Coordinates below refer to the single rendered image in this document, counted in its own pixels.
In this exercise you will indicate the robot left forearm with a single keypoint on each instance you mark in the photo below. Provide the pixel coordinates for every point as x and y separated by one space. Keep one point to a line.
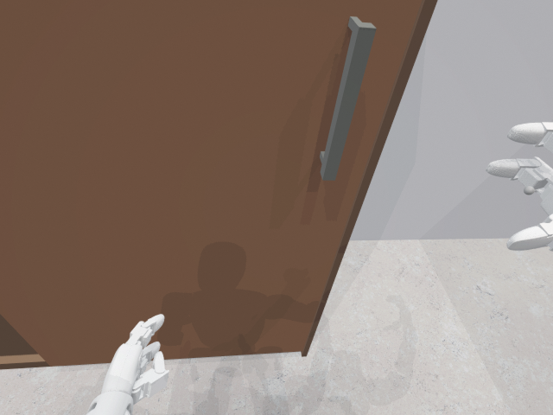
112 403

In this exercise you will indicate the wardrobe door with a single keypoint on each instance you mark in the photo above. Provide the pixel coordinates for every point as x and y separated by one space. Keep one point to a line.
11 342
163 157

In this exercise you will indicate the handle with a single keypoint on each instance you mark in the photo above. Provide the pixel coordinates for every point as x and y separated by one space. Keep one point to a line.
356 59

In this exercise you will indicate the left robot hand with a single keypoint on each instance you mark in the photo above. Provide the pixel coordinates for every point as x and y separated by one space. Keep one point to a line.
126 372

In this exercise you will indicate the right robot hand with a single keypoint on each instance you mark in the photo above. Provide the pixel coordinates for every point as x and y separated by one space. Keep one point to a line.
531 172

